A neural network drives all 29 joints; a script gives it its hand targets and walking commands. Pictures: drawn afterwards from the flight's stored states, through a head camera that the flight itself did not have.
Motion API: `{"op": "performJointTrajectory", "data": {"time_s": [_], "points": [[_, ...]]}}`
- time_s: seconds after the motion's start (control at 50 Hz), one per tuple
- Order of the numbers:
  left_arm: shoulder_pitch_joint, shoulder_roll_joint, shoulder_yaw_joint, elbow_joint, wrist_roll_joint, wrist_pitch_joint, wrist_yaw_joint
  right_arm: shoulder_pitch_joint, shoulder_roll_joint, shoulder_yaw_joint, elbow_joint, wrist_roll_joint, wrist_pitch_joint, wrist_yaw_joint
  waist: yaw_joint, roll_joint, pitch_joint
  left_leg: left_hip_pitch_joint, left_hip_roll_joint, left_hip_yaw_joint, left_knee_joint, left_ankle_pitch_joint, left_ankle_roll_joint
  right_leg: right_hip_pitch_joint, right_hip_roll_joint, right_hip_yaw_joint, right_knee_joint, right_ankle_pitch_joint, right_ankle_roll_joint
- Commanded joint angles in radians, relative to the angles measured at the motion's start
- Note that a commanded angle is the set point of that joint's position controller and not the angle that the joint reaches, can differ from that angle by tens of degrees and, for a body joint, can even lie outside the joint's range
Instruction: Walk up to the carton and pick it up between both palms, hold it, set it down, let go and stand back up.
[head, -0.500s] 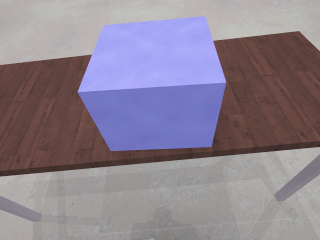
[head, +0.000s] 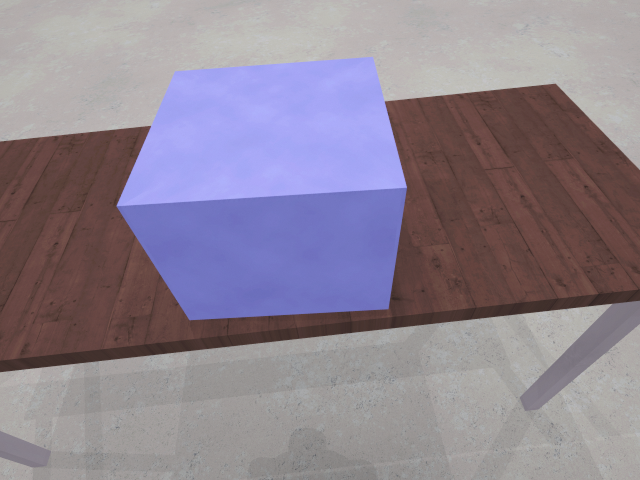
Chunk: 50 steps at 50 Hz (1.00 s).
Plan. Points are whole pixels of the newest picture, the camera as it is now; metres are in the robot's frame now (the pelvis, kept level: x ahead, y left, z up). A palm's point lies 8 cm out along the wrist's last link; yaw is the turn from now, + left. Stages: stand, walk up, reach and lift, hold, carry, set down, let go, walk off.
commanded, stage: walk up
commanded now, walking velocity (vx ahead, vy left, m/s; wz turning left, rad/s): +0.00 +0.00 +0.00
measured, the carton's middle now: (280, 189) +0.50 +0.09 +0.07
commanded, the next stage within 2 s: none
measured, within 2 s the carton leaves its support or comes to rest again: neither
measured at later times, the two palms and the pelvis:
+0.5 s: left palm out of the picture -0.07 +0.24 -0.12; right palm out of the picture +0.02 -0.23 -0.17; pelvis +0.00 +0.01 +0.00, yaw +0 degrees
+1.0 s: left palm out of the picture +0.00 +0.28 -0.15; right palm out of the picture +0.02 -0.16 -0.15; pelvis +0.01 +0.06 +0.00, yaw +0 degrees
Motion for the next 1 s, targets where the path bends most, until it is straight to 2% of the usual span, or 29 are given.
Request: {"op": "performJointTrajectory", "data": {"time_s": [0.0,0.18,0.2,0.22,0.24,0.28,0.32,0.34,0.38,0.42,0.46,0.48,0.5,0.52,0.56,0.58,0.6,0.62,0.64,0.66,0.68,0.72,0.74,0.78,0.84,0.88,0.9,0.92,0.98], "points": [[0.113,0.088,0.011,0.005,-0.002,-0.007,0.002,0.056,-0.061,-0.002,0.004,0.003,-0.006,-0.002,0.014,-0.023,0.039,-0.011,0.069,-0.064,-0.036,0.144,0.020,-0.061,-0.182,0.143,-0.099,0.403,0.038],[0.155,0.074,0.008,0.027,-0.001,-0.010,0.003,0.080,-0.045,0.007,0.029,0.006,0.000,-0.006,0.017,-0.021,0.043,-0.029,0.072,-0.047,-0.013,0.108,0.003,-0.065,-0.184,0.151,-0.110,0.464,0.058],[0.224,0.222,0.062,-0.025,0.037,-0.008,0.015,0.029,-0.234,-0.057,0.021,0.009,0.028,-0.012,0.136,0.059,0.102,-0.361,-0.001,0.053,0.244,-0.097,-0.048,0.125,-0.406,0.355,-0.066,0.675,0.046],[0.260,0.232,0.061,-0.002,0.022,-0.003,0.033,0.036,-0.208,-0.060,0.002,-0.010,0.051,-0.009,0.103,0.010,0.074,-0.418,0.014,0.023,0.419,-0.286,-0.053,0.127,-0.518,0.430,-0.038,0.899,0.021],[0.261,0.221,0.057,0.000,0.012,0.000,0.040,0.079,-0.166,-0.053,0.005,-0.017,0.065,-0.007,0.072,0.000,0.054,-0.398,0.045,-0.019,0.487,-0.293,-0.050,0.082,-0.547,0.415,-0.033,0.896,0.001],[0.164,0.190,0.059,-0.046,0.022,0.000,0.032,0.071,-0.068,-0.037,-0.010,-0.016,0.067,0.002,0.051,-0.046,0.046,-0.340,0.064,-0.062,0.546,-0.257,-0.044,-0.057,-0.474,0.294,-0.064,0.639,-0.055],[0.125,0.128,0.048,-0.060,0.036,0.000,0.023,-0.005,-0.073,-0.045,-0.043,-0.021,0.064,0.011,0.051,-0.119,0.093,-0.345,0.054,-0.091,0.579,-0.170,-0.035,-0.139,-0.387,0.256,-0.085,0.453,-0.039],[0.142,0.115,0.044,-0.057,0.035,0.000,0.021,-0.032,-0.089,-0.050,-0.061,-0.028,0.062,0.012,0.060,-0.159,0.100,-0.365,0.045,-0.094,0.586,-0.138,-0.033,-0.134,-0.370,0.259,-0.079,0.475,-0.029],[0.172,0.121,0.042,-0.057,0.027,-0.007,0.018,-0.025,-0.108,-0.056,-0.073,-0.030,0.062,0.014,0.061,-0.205,0.080,-0.396,0.028,-0.084,0.617,-0.111,-0.037,-0.084,-0.369,0.251,-0.043,0.687,-0.038],[0.171,0.157,0.048,-0.067,0.019,-0.017,0.018,0.020,-0.120,-0.059,-0.072,-0.023,0.067,0.013,0.041,-0.210,0.025,-0.414,0.015,-0.074,0.653,-0.118,-0.046,-0.015,-0.382,0.219,0.001,0.898,-0.067],[0.180,0.176,0.052,-0.075,0.022,-0.022,0.017,0.003,-0.138,-0.062,-0.089,-0.016,0.071,0.012,0.045,-0.212,0.001,-0.416,0.018,-0.066,0.641,-0.129,-0.051,0.008,-0.384,0.209,0.023,0.971,-0.080],[0.130,0.038,0.003,-0.033,-0.005,-0.011,0.022,-0.024,-0.029,-0.024,-0.119,0.006,0.051,0.024,-0.026,-0.304,-0.026,-0.187,0.022,-0.052,0.388,-0.127,-0.012,-0.147,-0.157,0.022,0.005,0.727,-0.065],[0.128,0.039,0.004,-0.035,0.008,-0.002,0.023,-0.078,-0.050,-0.025,-0.137,0.010,0.038,0.024,0.003,-0.333,0.007,-0.176,-0.023,0.010,0.328,-0.112,-0.007,-0.152,-0.108,0.010,0.012,0.633,-0.050],[0.138,0.070,0.010,-0.037,0.019,0.001,0.021,-0.110,-0.070,-0.029,-0.145,0.010,0.030,0.019,0.023,-0.315,0.022,-0.193,-0.037,0.026,0.296,-0.110,-0.009,-0.122,-0.109,0.026,0.027,0.654,-0.054],[0.168,0.153,0.030,-0.037,0.037,-0.001,0.012,-0.094,-0.094,-0.028,-0.126,0.001,0.030,-0.002,0.055,-0.277,0.032,-0.205,-0.069,0.062,0.189,-0.146,-0.006,-0.043,-0.183,0.095,0.083,0.799,-0.088],[0.147,0.182,0.039,-0.043,0.031,0.001,0.007,-0.021,-0.093,-0.024,-0.105,-0.003,0.021,-0.012,0.027,-0.254,0.006,-0.145,-0.048,0.041,0.070,-0.079,-0.003,-0.037,-0.212,0.121,0.123,0.820,-0.091],[0.122,0.185,0.043,-0.048,0.018,0.001,0.000,0.071,-0.095,-0.020,-0.076,-0.002,0.004,-0.017,-0.025,-0.182,-0.025,-0.008,-0.007,0.012,-0.114,0.159,-0.006,-0.083,-0.214,0.120,0.154,0.714,-0.056],[0.137,0.159,0.040,-0.049,0.010,-0.006,-0.011,0.165,-0.151,-0.034,-0.039,0.000,-0.015,-0.021,-0.044,-0.064,-0.101,0.168,0.094,-0.079,-0.087,0.371,-0.012,-0.159,-0.182,0.116,0.213,0.426,-0.008],[0.204,0.089,0.026,-0.051,-0.002,-0.005,-0.012,0.209,-0.201,-0.036,-0.031,-0.008,-0.028,-0.019,-0.011,0.133,-0.164,0.307,0.287,-0.280,-0.020,0.744,0.028,-0.288,-0.116,0.072,0.306,-0.052,0.031],[0.253,0.030,0.018,-0.022,-0.028,0.017,-0.004,0.151,-0.189,-0.021,-0.041,0.006,-0.022,-0.017,-0.002,0.255,-0.132,0.173,0.347,-0.320,-0.028,0.734,0.176,-0.254,-0.076,0.070,0.303,-0.275,0.045],[0.232,0.057,0.022,-0.030,-0.021,0.029,0.005,0.054,-0.175,-0.023,-0.049,-0.002,-0.011,-0.016,0.017,0.386,-0.063,0.016,0.327,-0.361,-0.075,0.550,0.222,-0.177,-0.103,0.088,0.264,-0.245,0.046],[0.122,0.132,0.041,-0.045,-0.009,0.023,-0.008,-0.047,-0.083,0.004,-0.083,-0.033,-0.013,-0.004,0.039,0.313,0.006,-0.020,0.193,-0.211,-0.089,0.590,0.142,-0.142,-0.093,0.100,0.140,-0.104,0.047],[0.116,0.128,0.045,-0.034,-0.008,0.024,-0.017,-0.037,-0.051,0.017,-0.085,-0.035,-0.019,-0.013,0.041,0.274,0.003,0.032,0.172,-0.164,-0.083,0.599,0.119,-0.180,-0.088,0.097,0.141,-0.081,0.057],[0.150,0.073,0.031,-0.012,0.006,0.036,-0.017,-0.012,-0.079,0.008,-0.070,-0.010,-0.024,-0.021,0.046,0.237,-0.002,0.057,0.175,-0.163,-0.086,0.465,0.111,-0.181,-0.079,0.085,0.121,-0.060,0.075],[0.119,0.068,0.021,-0.010,0.010,0.031,-0.011,0.012,-0.108,-0.008,-0.061,0.013,-0.020,-0.011,0.038,0.160,-0.008,-0.050,0.112,-0.147,-0.113,0.186,0.068,-0.059,-0.110,0.103,-0.002,0.138,0.091],[0.119,0.106,0.029,-0.005,0.008,0.026,-0.011,0.011,-0.099,-0.011,-0.061,0.002,-0.016,-0.001,0.044,0.098,0.058,-0.096,0.089,-0.130,-0.141,0.004,0.046,-0.083,-0.137,0.110,-0.027,0.122,0.089],[0.113,0.099,0.024,0.006,0.011,0.028,-0.014,0.020,-0.096,-0.014,-0.062,0.002,-0.012,0.001,0.036,0.031,0.090,-0.078,0.082,-0.123,-0.147,-0.046,0.043,-0.145,-0.138,0.115,-0.031,0.080,0.088],[0.104,0.084,0.024,0.012,0.012,0.027,-0.015,0.031,-0.099,-0.016,-0.063,-0.005,-0.013,0.002,0.034,-0.042,0.103,-0.043,0.080,-0.124,-0.134,-0.036,0.041,-0.177,-0.132,0.112,-0.048,0.061,0.090],[0.076,0.087,0.027,0.003,0.008,0.010,-0.010,0.079,-0.111,-0.026,-0.045,-0.011,-0.026,0.008,0.024,-0.061,0.052,0.004,0.083,-0.106,-0.078,0.183,0.049,-0.111,-0.153,0.124,-0.050,0.177,0.075]]}}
